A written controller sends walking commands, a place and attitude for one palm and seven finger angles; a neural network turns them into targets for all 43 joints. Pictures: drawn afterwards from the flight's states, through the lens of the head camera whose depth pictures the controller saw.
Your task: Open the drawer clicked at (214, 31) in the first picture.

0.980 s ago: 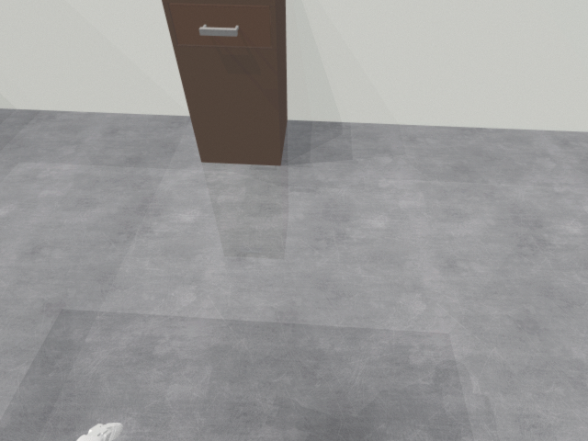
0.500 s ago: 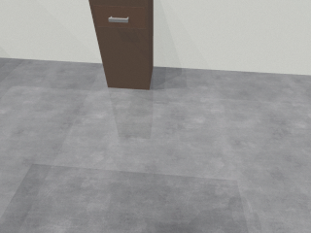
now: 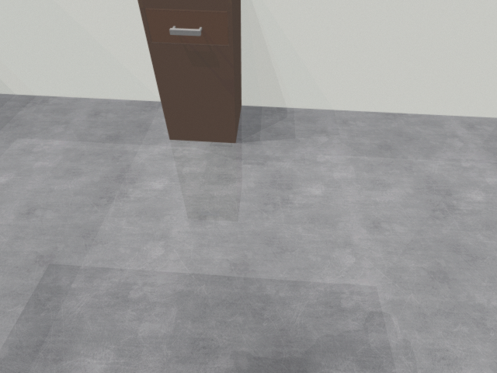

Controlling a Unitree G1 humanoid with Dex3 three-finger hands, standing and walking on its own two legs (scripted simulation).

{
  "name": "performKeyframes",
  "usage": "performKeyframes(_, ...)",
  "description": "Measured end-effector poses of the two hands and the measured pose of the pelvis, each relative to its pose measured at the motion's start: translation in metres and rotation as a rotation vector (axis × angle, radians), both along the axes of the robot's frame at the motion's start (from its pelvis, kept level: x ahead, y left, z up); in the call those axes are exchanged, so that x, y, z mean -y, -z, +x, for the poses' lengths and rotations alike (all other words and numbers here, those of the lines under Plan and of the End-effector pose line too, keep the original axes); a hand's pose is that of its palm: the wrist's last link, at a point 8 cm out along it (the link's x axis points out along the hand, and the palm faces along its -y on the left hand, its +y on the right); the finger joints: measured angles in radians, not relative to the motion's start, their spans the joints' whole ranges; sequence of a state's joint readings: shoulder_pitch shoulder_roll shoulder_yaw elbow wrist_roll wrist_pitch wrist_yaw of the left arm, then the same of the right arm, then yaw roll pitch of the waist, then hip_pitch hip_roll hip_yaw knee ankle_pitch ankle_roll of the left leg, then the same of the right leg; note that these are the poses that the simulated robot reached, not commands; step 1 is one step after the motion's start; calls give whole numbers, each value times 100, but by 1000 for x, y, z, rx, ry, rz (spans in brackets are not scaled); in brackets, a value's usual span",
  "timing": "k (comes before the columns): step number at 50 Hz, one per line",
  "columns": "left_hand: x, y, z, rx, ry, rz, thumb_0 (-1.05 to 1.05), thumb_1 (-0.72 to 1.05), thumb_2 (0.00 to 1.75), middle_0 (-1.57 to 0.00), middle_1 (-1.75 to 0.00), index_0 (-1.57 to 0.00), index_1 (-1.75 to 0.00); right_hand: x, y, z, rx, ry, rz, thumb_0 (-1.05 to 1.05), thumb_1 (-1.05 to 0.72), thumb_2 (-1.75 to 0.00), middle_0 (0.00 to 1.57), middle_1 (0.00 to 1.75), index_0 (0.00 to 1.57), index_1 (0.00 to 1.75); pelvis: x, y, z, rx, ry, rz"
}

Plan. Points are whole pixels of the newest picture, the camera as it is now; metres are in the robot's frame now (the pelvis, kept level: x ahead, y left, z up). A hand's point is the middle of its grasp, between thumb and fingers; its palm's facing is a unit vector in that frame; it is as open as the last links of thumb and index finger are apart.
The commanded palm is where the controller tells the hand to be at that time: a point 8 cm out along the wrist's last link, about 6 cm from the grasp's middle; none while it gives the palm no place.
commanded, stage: look at it before walking up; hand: left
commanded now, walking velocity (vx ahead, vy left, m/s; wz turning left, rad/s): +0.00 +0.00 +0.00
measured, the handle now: (186, 30) +1.56 +0.38 -0.07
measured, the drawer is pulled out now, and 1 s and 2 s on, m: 0.00 0.00 0.00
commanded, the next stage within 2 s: walk to a spot facing it in 0.46 s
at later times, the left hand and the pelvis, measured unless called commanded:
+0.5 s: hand out of the picture +0.08 +0.25 -0.16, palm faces -0.05 -0.94 -0.34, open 7.4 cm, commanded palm none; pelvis +0.01 +0.00 +0.00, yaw +0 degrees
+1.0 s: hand out of the picture +0.04 +0.23 -0.19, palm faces +0.09 -0.98 -0.16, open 7.4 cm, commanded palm none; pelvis +0.09 +0.05 -0.01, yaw +6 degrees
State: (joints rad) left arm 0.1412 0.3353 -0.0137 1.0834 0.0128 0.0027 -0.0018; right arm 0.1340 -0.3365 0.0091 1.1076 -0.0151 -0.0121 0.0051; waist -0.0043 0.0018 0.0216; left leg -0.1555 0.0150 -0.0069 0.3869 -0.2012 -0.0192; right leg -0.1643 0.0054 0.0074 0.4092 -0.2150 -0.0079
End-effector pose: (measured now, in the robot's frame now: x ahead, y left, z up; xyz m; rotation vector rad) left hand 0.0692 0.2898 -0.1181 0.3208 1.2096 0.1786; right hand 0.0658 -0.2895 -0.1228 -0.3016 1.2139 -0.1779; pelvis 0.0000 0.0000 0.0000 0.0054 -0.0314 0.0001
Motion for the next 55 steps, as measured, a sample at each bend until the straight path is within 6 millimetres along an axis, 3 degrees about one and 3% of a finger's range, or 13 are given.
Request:
performKeyframes(32,-4,2,10,-8,-2,3,0,91,90,-20,-30,-20,-30,-7,-1,16,6,-2,-2,1,-90,-90,21,30,20,30,-5,0,11,-9,1,-1)
performKeyframes(38,11,20,-8,-38,-61,-66,0,91,90,-20,-30,-20,-30,-31,14,8,-67,-16,40,1,-90,-90,20,30,19,29,-10,7,29,-22,-38,-18)
performKeyframes(46,15,50,-52,-211,-188,-167,0,91,90,-20,-30,-20,-30,-86,24,12,-136,-8,83,1,-90,-90,20,30,20,29,-40,17,71,-21,-88,-12)
performKeyframes(50,14,42,-32,-247,-189,-187,1,91,90,-20,-30,-20,-30,-111,17,1,-195,39,112,1,-90,-90,20,30,20,29,-47,8,94,-30,-104,-11)
performKeyframes(55,14,33,34,-148,-199,-195,1,91,90,-20,-30,-20,-30,-132,10,-9,-330,66,151,1,-90,-90,20,30,20,30,-49,1,128,-41,-138,-13)
